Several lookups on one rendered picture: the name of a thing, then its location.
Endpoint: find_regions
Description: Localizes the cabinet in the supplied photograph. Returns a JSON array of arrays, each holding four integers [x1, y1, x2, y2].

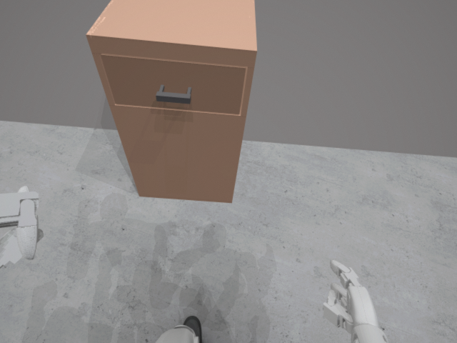
[[86, 0, 257, 203]]

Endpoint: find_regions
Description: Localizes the left robot hand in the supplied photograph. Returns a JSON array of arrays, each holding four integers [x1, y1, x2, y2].
[[0, 186, 44, 268]]

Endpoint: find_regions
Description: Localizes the drawer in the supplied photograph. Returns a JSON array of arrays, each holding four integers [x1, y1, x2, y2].
[[101, 53, 246, 114]]

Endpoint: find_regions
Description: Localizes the right robot hand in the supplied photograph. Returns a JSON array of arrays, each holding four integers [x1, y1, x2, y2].
[[323, 260, 379, 334]]

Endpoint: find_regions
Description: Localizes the left robot thigh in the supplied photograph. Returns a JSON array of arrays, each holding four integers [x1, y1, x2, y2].
[[156, 328, 199, 343]]

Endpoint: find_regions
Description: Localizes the handle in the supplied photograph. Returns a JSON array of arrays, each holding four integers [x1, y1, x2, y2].
[[156, 85, 191, 104]]

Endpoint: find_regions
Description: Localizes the left robot foot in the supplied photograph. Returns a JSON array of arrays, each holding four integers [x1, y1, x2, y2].
[[184, 316, 201, 343]]

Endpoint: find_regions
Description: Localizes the right robot forearm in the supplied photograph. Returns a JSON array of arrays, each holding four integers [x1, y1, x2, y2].
[[351, 324, 388, 343]]

